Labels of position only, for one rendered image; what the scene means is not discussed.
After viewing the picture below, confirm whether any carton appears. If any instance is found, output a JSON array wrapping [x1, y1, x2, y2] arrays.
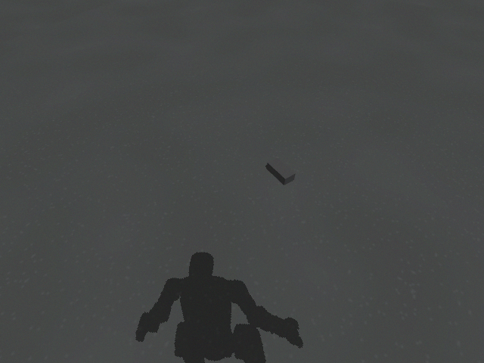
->
[[267, 158, 296, 185]]

